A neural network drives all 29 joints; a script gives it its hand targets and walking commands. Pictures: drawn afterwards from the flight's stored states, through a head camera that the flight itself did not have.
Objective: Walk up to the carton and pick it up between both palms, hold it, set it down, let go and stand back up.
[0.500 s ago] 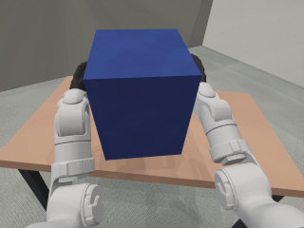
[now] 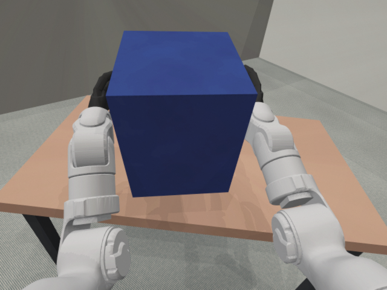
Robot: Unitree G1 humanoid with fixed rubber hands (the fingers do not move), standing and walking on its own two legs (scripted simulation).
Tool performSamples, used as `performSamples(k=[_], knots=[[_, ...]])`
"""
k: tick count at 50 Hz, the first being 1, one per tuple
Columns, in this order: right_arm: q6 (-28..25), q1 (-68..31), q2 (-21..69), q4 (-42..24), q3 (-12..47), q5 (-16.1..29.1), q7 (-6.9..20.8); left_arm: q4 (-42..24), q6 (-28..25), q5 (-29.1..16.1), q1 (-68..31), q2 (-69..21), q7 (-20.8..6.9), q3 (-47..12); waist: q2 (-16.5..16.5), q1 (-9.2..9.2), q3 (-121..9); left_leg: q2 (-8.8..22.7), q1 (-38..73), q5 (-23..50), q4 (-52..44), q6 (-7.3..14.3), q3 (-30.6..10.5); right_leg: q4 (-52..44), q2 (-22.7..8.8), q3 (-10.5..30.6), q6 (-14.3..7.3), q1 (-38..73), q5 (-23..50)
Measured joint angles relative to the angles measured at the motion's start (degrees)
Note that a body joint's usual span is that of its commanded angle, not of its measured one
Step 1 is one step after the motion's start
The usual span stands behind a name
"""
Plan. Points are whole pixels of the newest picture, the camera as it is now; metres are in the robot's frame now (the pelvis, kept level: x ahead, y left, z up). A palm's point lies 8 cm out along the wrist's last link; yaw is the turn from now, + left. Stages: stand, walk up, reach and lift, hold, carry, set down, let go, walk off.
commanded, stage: hold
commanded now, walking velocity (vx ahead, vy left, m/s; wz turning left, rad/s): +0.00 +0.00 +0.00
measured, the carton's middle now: (179, 116) +0.37 +0.00 +0.22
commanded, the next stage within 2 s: none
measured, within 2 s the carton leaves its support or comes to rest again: neither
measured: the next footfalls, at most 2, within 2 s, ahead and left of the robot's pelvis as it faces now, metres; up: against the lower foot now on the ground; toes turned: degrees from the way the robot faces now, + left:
none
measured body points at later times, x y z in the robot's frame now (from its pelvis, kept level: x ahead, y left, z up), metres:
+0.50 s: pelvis +0.00 +0.00 +0.00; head -0.07 +0.03 +0.44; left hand +0.37 +0.15 +0.23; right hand +0.38 -0.15 +0.25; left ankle +0.02 +0.15 -0.75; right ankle +0.00 -0.14 -0.75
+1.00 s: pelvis +0.00 +0.00 +0.00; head -0.07 +0.03 +0.44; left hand +0.37 +0.15 +0.23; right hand +0.38 -0.15 +0.24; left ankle +0.02 +0.15 -0.75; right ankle +0.00 -0.14 -0.75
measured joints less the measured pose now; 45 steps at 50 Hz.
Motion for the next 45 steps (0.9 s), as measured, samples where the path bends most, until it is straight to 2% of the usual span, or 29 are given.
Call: performSamples(k=[14,32,45], knots=[[1.98,2.80,-0.50,-3.86,2.37,1.48,-0.64,-4.98,2.21,0.94,3.52,-1.33,-0.58,-0.45,-0.31,-0.14,0.65,-0.06,2.10,-0.45,-0.17,0.14,0.24,-0.70,0.02,0.35,0.11,2.27,-0.11],[1.20,0.57,0.13,-0.26,-0.11,-0.94,0.22,-0.49,1.39,2.40,-0.40,-1.11,-1.44,1.17,-0.19,0.48,-0.01,-0.07,0.98,0.72,-0.99,0.26,0.67,-0.39,0.08,0.91,-0.02,0.49,0.55],[0.49,1.51,0.24,-0.87,0.58,-0.47,0.04,-1.73,1.29,2.65,0.70,-1.07,-1.70,0.65,-0.72,0.06,0.38,-0.04,1.46,0.39,-0.74,0.20,0.42,-0.68,0.16,0.63,-0.06,1.40,0.33]])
